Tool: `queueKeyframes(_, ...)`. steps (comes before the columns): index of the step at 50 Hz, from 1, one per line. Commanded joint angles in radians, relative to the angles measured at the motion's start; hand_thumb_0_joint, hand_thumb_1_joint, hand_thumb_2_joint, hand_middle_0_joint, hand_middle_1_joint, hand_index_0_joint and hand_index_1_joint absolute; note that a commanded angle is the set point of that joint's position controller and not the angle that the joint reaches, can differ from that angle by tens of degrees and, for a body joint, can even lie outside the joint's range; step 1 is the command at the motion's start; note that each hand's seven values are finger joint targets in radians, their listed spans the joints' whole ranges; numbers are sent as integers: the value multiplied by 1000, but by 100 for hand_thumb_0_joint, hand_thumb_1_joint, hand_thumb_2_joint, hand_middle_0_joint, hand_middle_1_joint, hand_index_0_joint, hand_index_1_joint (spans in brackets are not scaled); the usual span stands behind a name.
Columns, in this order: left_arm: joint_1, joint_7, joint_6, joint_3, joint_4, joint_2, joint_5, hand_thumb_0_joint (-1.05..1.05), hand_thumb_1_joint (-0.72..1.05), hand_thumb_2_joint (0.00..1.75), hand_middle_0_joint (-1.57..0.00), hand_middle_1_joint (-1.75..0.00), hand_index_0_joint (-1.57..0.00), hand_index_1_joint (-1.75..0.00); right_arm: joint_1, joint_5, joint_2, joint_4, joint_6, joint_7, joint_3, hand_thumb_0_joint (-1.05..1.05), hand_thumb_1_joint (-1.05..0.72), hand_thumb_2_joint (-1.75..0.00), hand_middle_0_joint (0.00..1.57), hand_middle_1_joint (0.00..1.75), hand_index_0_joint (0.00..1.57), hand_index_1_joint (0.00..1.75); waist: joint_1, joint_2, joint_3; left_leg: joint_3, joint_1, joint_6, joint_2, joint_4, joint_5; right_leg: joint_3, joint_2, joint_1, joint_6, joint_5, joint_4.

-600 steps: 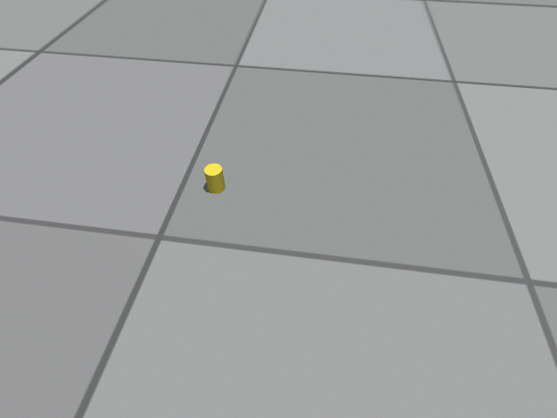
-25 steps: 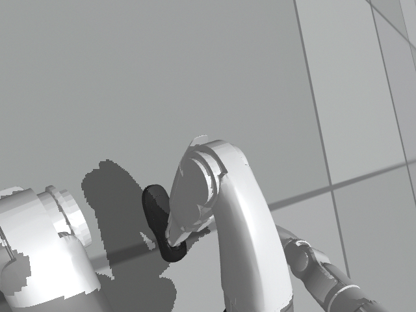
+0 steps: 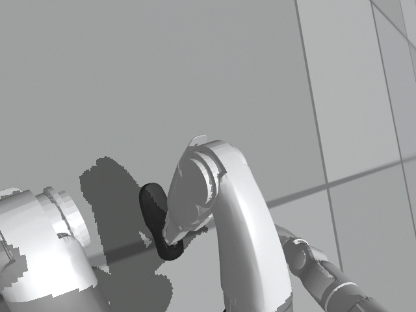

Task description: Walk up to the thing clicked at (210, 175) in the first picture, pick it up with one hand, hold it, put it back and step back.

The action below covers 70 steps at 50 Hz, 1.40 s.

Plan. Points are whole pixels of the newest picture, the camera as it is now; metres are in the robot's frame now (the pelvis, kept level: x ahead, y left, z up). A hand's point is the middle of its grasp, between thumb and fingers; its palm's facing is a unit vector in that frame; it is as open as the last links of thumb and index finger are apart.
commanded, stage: close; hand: left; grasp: from the side
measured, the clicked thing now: out of the picture +0.49 +0.30 -0.24
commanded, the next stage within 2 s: settle in 0.22 s
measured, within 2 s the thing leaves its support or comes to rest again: leaves its support in 0.48 s
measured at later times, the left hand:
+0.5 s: hand out of the picture +0.48 +0.30 -0.19, palm faces +0.42 -0.90 -0.04, open 11.5 cm
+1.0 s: hand out of the picture +0.48 +0.32 -0.11, palm faces +0.40 -0.92 -0.03, open 11.6 cm
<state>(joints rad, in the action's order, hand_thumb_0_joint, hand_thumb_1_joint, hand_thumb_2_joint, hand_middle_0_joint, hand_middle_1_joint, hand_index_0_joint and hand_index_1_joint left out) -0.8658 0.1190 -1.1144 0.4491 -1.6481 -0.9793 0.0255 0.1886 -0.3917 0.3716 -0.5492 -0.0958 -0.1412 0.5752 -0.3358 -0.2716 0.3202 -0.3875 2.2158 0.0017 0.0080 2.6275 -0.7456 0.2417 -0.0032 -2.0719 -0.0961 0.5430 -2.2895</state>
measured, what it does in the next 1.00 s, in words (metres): stands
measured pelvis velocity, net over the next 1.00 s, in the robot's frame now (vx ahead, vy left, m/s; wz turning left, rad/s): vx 0.00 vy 0.00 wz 0.04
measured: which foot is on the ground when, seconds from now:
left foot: down 0.00-1.00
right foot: down 0.00-1.00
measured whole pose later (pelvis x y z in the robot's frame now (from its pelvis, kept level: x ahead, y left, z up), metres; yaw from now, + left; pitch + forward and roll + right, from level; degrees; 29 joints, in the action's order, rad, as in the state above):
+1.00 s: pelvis +0.00 +0.00 +0.01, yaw +2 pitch +21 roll -18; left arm -0.86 0.02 -0.88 0.44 -1.30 -0.84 0.00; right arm 0.03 -0.29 0.34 -0.58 -0.11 -0.14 0.43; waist -0.30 -0.17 0.21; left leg -0.31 2.24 -0.01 0.01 2.55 -0.72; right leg 0.19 0.02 -2.11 -0.07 0.55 -2.26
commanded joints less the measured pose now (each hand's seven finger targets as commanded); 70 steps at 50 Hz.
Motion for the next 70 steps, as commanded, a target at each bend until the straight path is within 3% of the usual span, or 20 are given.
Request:
queueKeyframes(1,-228,-2,-69,-1,123,-131,5,0,30,80,-75,-81,-75,-81,-73,-6,375,-15,-19,22,-120,0,-88,-90,20,30,20,30,-167,594,-559,90,-404,19,-68,-357,184,104,-61,319,82,-154,128)
queueKeyframes(13,-257,-5,-68,-12,129,-126,12,0,29,106,-102,-113,-102,-113,-73,-6,377,-24,-13,22,-120,0,-89,-90,20,30,20,30,-172,625,-556,75,-451,28,-74,-373,213,108,-57,299,86,-169,122)
queueKeyframes(17,-264,-1,-64,-9,134,-137,13,0,18,114,-109,-122,-108,-124,-77,-7,377,-26,-14,23,-116,0,-92,-91,20,30,20,30,-178,632,-558,73,-456,29,-77,-374,233,108,-55,310,87,-181,124)
queueKeyframes(27,-279,-24,-53,-8,164,-131,-3,0,20,118,-114,-127,-113,-129,-94,1,372,-29,-11,23,-120,0,-92,-91,20,30,20,30,-175,632,-584,87,-442,24,-73,-367,237,102,-54,333,85,-190,128)
queueKeyframes(33,-287,-33,-15,6,245,-147,4,0,12,119,-114,-128,-113,-131,-127,14,362,-27,-19,22,-137,0,-92,-91,20,30,20,30,-143,665,-627,96,-479,30,-74,-382,258,95,-48,329,90,-193,125)
queueKeyframes(37,-259,-47,29,19,322,-131,7,0,9,119,-118,-131,-117,-133,-151,29,356,-34,-24,21,-168,0,-92,-91,20,30,20,30,-111,714,-654,98,-528,43,-78,-407,288,88,-39,286,95,-192,112)
queueKeyframes(39,-279,-49,46,22,376,-124,3,0,10,120,-120,-132,-119,-135,-178,36,354,-34,-26,19,-183,0,-92,-91,20,30,20,30,-113,725,-685,106,-516,39,-73,-408,286,82,-38,301,96,-200,116)
queueKeyframes(41,-292,-59,71,27,447,-139,2,0,9,118,-120,-131,-119,-134,-189,50,341,-30,-27,20,-201,0,-92,-91,20,30,20,30,-86,720,-715,130,-481,31,-67,-412,267,65,-37,315,100,-188,124)
queueKeyframes(43,-270,-72,105,13,455,-79,-5,0,10,119,-121,-133,-121,-135,-221,64,335,-31,-28,18,-223,0,-92,-91,20,30,20,30,-90,715,-715,130,-475,30,-66,-430,256,61,-31,301,101,-181,126)
queueKeyframes(46,-277,-91,147,17,534,-68,-21,0,6,119,-122,-133,-122,-135,-251,92,330,-25,-27,18,-261,0,-91,-90,20,30,20,30,-56,721,-754,144,-461,26,-62,-455,202,44,-27,278,107,-138,134)
queueKeyframes(48,-264,-114,183,-13,558,-4,-25,0,9,120,-123,-135,-123,-137,-271,111,323,-28,-26,19,-285,0,-91,-90,20,30,20,30,-54,711,-743,137,-466,26,-61,-477,179,43,-20,229,110,-121,131)
queueKeyframes(54,-245,-152,273,-27,650,88,-65,0,11,120,-125,-136,-125,-137,-340,165,290,-29,-18,20,-350,0,-90,-90,20,30,20,30,-9,644,-800,178,-402,7,-42,-481,153,7,-14,223,116,-108,156)
queueKeyframes(59,-260,-165,323,-7,703,100,-68,0,9,120,-122,-134,-122,-136,-389,193,269,-37,-13,24,-395,0,-89,-90,20,30,20,30,25,618,-861,206,-399,1,-31,-497,148,-18,-7,225,121,-90,170)
queueKeyframes(61,-269,-170,337,-23,708,128,-67,0,10,119,-122,-133,-122,-135,-391,202,265,-38,-13,26,-414,0,-89,-90,20,30,20,30,30,616,-851,208,-386,-1,-29,-519,111,-23,-4,198,123,-56,170)
queueKeyframes(65,-280,-183,362,-5,768,116,-63,0,10,117,-119,-131,-119,-132,-413,218,249,-37,-13,32,-440,0,-89,-90,20,30,20,30,59,611,-916,233,-396,-3,-23,-529,134,-43,0,225,124,-62,181)
queueKeyframes(66,-254,-182,371,24,759,94,-62,0,8,116,-118,-130,-118,-132,-410,222,249,-23,-13,35,-447,0,-90,-90,20,30,20,30,77,603,-948,245,-406,-4,-21,-529,145,-51,2,241,123,-66,188)
queueKeyframes(67,-287,-192,377,-13,790,125,-63,0,6,116,-119,-130,-119,-132,-412,225,238,-31,-11,36,-453,0,-90,-90,20,30,20,30,75,615,-967,251,-415,-3,-21,-527,153,-55,1,232,126,-70,182)
queueKeyframes(68,-263,-193,387,13,747,124,-66,0,5,116,-117,-129,-117,-131,-422,231,242,-32,-12,39,-458,0,-90,-90,20,30,20,30,71,615,-951,247,-430,0,-21,-536,164,-56,7,213,126,-79,185)
queueKeyframes(69,-292,-200,389,-17,783,148,-68,0,8,115,-117,-129,-117,-130,-429,231,239,-33,-10,41,-463,0,-90,-90,20,30,20,30,65,620,-955,252,-420,-2,-20,-540,161,-57,5,221,127,-76,188)
queueKeyframes(70,-303,-202,393,-10,796,155,-76,0,8,115,-118,-129,-117,-131,-440,236,236,-40,-9,43,-471,0,-90,-90,20,30,20,30,69,602,-975,255,-421,-4,-18,-538,158,-61,5,226,127,-73,192)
